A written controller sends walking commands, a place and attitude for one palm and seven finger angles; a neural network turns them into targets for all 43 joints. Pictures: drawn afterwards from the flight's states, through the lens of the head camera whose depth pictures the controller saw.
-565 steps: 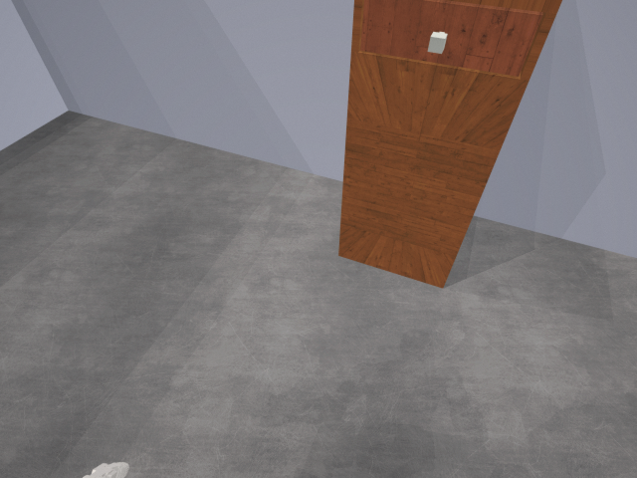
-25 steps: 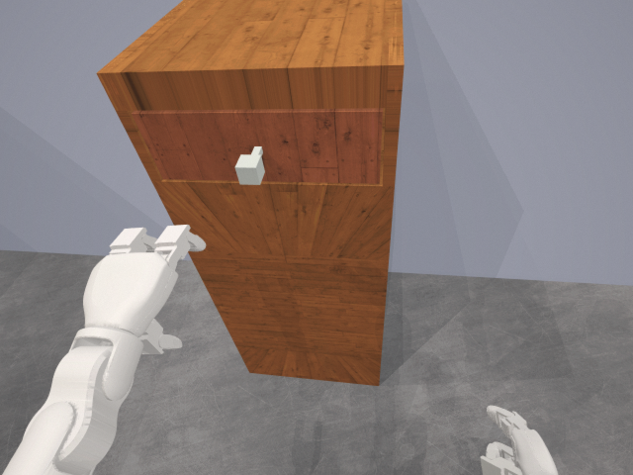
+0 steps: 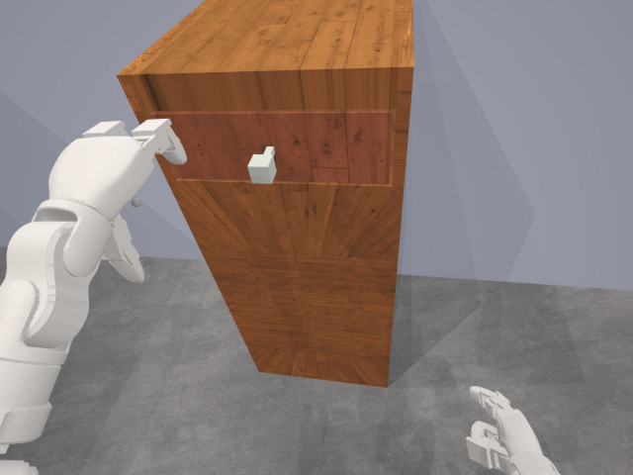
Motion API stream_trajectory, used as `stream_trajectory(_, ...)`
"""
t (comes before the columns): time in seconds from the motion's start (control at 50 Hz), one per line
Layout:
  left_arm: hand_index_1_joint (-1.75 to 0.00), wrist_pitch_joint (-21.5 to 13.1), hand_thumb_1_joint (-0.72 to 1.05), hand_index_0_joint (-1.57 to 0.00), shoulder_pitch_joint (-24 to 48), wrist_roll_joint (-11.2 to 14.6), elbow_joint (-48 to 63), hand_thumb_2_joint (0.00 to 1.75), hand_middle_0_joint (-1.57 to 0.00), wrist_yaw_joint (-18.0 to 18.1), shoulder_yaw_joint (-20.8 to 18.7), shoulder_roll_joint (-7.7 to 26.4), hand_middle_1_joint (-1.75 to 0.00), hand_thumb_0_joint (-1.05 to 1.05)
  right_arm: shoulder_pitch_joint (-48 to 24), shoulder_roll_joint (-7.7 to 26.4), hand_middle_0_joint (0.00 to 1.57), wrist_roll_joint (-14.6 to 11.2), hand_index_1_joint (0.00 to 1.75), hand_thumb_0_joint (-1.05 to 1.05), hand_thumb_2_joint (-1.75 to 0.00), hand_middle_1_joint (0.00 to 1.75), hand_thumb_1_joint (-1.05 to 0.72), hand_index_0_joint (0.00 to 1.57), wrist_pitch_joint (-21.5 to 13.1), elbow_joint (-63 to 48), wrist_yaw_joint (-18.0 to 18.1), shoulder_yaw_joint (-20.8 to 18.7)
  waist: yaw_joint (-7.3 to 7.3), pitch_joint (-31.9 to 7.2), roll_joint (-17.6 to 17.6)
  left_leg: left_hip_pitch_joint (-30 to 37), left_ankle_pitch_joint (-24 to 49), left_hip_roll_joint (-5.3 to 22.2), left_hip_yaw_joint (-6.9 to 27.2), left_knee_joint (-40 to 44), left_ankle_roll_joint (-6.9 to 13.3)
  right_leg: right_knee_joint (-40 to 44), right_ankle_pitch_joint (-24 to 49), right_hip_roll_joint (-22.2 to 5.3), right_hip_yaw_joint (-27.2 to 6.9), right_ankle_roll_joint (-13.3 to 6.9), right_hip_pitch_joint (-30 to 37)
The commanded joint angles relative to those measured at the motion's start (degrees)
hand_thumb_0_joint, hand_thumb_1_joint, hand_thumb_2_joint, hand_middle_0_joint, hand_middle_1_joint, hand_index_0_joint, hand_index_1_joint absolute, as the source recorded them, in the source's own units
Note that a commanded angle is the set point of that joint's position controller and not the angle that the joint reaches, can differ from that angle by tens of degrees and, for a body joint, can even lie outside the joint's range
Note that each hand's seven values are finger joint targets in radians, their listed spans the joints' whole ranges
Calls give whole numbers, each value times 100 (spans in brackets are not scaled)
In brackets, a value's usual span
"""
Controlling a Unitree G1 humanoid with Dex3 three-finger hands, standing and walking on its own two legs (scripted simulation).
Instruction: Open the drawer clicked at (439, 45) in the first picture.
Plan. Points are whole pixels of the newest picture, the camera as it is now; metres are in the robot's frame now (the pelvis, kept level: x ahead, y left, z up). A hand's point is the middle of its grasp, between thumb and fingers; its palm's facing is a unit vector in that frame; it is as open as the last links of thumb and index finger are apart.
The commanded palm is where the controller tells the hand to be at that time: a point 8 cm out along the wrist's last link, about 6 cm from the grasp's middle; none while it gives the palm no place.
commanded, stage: raise the hand with hooked fingers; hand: left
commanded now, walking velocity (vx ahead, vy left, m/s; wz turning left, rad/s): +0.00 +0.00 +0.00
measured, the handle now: (265, 162) +0.53 +0.16 +0.13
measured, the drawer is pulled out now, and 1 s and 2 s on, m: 0.00 0.00 0.00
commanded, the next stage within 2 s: move the hooked fingers above the handle in 0.38 s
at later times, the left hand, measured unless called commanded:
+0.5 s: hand (140, 210) +0.32 +0.24 +0.21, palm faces +0.17 -0.05 -0.98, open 13.9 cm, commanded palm +0.28 +0.23 +0.27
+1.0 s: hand (186, 193) +0.37 +0.21 +0.20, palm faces +0.10 -0.04 -0.99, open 13.9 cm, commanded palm +0.33 +0.22 +0.26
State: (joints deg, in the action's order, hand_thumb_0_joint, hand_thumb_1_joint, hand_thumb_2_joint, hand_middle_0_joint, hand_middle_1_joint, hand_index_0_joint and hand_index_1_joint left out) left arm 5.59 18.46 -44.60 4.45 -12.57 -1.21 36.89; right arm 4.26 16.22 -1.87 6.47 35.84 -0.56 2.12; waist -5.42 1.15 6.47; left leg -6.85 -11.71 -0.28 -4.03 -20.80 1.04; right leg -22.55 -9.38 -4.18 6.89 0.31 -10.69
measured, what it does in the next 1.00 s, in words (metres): stands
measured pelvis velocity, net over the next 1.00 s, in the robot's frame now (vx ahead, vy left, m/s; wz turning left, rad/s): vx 0.00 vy -0.01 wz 0.00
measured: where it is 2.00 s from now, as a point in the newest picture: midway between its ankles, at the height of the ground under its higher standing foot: outside the picture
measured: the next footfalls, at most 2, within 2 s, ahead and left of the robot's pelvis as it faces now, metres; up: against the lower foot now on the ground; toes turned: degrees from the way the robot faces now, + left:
none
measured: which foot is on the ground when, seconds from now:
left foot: down 0.00-1.00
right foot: down 0.00-1.00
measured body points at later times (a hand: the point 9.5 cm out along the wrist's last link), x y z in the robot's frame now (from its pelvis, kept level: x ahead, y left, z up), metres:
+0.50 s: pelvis -0.01 +0.00 +0.00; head +0.00 -0.05 +0.45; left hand +0.30 +0.24 +0.26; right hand +0.20 -0.22 -0.11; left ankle +0.00 +0.11 -0.75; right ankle +0.03 -0.12 -0.75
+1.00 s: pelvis +0.00 -0.01 +0.00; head +0.01 -0.06 +0.45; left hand +0.35 +0.21 +0.25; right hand +0.19 -0.24 -0.12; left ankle +0.00 +0.11 -0.75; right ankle +0.03 -0.12 -0.75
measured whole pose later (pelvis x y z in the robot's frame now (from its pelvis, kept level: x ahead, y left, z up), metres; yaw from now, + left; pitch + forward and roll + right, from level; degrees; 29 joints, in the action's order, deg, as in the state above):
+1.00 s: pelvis +0.00 -0.01 +0.00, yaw +0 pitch +0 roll +1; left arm 3.9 25.8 -46.1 -3.9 -12.1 2.6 34.0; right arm 7.1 17.5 -2.3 6.7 36.7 -0.5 1.0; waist -3.6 0.9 6.1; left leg -9.6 -11.5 0.0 -4.1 -21.2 0.5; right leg -24.0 -9.7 -3.9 6.6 -0.3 -14.1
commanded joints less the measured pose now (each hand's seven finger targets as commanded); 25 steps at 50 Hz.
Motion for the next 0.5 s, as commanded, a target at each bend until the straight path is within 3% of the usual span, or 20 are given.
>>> stream_trajectory(0.0,-120,-36,-50,-30,1465,66,667,30,-30,-89,-881,1220,-120,0,-816,611,20,-30,30,0,-90,30,-90,20,-265,-989,-34,-227,-16,-1398,-589,-279,1308,-75,271,255,-9,74,832,263,-438,-181,1030)
stream_trajectory(0.1,-120,-235,-50,-30,1486,118,1169,30,-30,-114,-1025,1389,-120,0,-805,629,20,-17,30,0,-90,30,-90,20,-288,-1111,-61,-233,-17,-1444,-567,-317,1021,-68,286,258,21,72,485,263,-452,-166,936)
stream_trajectory(0.12,-120,-303,-50,-30,1477,134,1208,30,-30,-52,-1141,1469,-120,0,-769,633,20,-16,30,0,-90,30,-90,20,-304,-1106,-44,-266,-31,-1456,-610,-319,950,-68,282,265,31,86,390,264,-456,-153,927)
stream_trajectory(0.18,-120,-433,-50,-30,1615,190,1427,30,-30,188,-1455,1730,-120,0,-780,628,20,-16,30,0,-90,30,-90,20,-385,-1078,-15,-274,-80,-1491,-265,-239,938,-67,314,249,20,111,299,304,-500,-167,892)
stream_trajectory(0.22,-120,-475,-50,-30,1740,158,1340,30,-30,358,-1508,1754,-120,0,-683,595,20,19,30,0,-90,30,-90,20,-441,-965,-9,-287,-89,-1604,-319,-266,1101,-82,319,242,-5,60,456,254,-490,-178,990)
stream_trajectory(0.28,-120,-359,-50,-30,1767,167,1195,30,-30,517,-1495,1688,-120,0,-756,597,20,-16,30,0,-90,30,-90,20,-480,-920,-12,-302,-109,-1526,-222,-266,1111,-64,307,234,-41,83,466,272,-540,-195,932)
stream_trajectory(0.34,-120,-163,-50,-30,1664,119,951,30,-30,498,-1164,1414,-120,0,-759,632,20,-29,30,0,-90,30,-90,20,-435,-875,-14,-293,-64,-1366,-345,-374,984,-63,258,295,-44,96,385,237,-505,-183,863)
stream_trajectory(0.38,-120,-4,-50,-30,1631,82,999,30,-30,393,-954,1220,-120,0,-896,614,20,-78,30,0,-90,30,-90,20,-414,-946,-13,-276,-32,-1466,-413,-317,973,-56,261,244,-40,79,387,269,-541,-182,864)
stream_trajectory(0.44,-120,59,-50,-30,1651,-26,1125,30,-30,224,-781,1225,-120,0,-864,631,20,-49,30,0,-90,30,-90,20,-364,-950,1,-255,14,-1435,-471,-325,817,-71,261,293,-15,100,238,254,-491,-155,820)
stream_trajectory(0.48,-120,55,-50,-30,1625,-23,1100,30,-30,150,-910,1340,-120,0,-917,617,20,-70,30,0,-90,30,-90,20,-377,-987,10,-235,11,-1448,-507,-330,763,-64,284,234,-3,93,188,297,-528,-158,792)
